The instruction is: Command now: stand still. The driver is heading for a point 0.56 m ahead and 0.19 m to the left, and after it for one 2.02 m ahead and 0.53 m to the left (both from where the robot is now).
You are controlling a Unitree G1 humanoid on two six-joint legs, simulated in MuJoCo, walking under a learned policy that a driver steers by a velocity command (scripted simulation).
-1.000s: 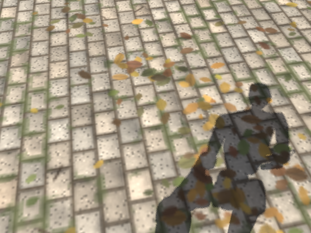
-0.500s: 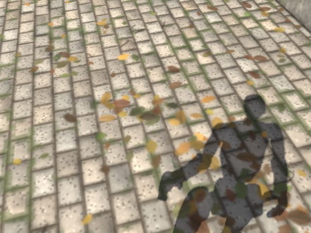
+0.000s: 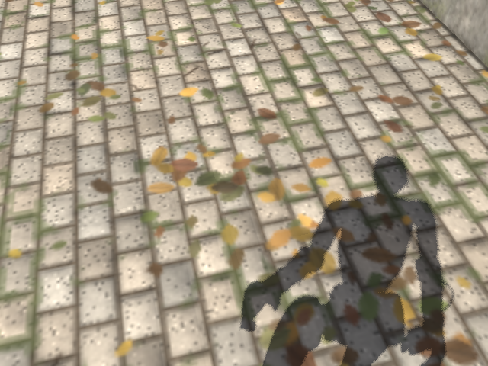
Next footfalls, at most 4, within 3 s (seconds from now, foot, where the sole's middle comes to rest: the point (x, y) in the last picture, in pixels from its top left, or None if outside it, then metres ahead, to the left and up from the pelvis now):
1.06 left None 0.46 0.13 -0.77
1.56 right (257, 319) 0.63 -0.02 -0.77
1.98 left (146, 312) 0.66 0.30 -0.77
2.50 right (176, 204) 1.06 0.25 -0.77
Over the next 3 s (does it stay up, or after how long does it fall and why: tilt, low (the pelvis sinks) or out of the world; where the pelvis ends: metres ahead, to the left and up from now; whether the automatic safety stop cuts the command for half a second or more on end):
stays up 1.08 0.41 0.00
